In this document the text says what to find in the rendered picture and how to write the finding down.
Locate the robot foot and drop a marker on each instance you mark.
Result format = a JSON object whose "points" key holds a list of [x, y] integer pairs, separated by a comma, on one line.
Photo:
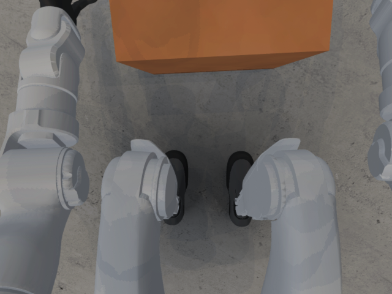
{"points": [[180, 166], [238, 165]]}

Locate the left robot hand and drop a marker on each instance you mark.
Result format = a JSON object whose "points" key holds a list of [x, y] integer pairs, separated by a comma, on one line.
{"points": [[72, 9]]}

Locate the robot right upper arm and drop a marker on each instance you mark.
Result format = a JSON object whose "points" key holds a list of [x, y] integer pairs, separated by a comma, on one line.
{"points": [[379, 156]]}

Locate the robot left forearm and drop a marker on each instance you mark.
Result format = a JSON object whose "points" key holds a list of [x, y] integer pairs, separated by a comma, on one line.
{"points": [[45, 115]]}

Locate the robot left foot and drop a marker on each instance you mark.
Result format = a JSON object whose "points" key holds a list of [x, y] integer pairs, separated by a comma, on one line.
{"points": [[180, 166]]}

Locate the carton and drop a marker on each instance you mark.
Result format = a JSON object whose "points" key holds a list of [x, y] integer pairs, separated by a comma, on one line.
{"points": [[187, 36]]}

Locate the robot right foot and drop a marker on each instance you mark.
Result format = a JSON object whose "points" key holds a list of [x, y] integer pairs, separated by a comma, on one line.
{"points": [[238, 165]]}

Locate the robot right forearm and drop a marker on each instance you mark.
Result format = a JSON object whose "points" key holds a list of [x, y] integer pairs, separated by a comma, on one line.
{"points": [[381, 24]]}

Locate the robot left upper arm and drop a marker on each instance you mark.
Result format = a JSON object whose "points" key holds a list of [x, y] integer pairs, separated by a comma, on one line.
{"points": [[38, 189]]}

